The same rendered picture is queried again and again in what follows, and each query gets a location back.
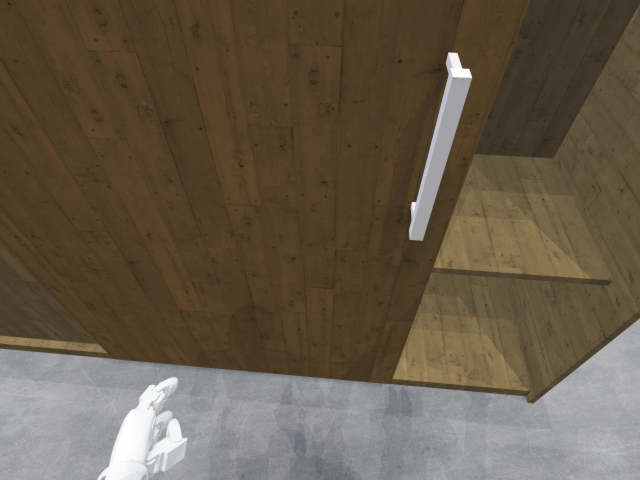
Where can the left robot hand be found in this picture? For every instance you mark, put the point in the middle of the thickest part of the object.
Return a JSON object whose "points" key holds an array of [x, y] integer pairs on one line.
{"points": [[140, 430]]}

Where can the handle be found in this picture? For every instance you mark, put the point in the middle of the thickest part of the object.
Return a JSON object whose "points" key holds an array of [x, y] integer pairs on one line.
{"points": [[454, 97]]}

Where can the wardrobe door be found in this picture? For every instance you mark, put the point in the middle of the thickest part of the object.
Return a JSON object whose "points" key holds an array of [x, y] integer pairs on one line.
{"points": [[27, 310], [228, 183]]}

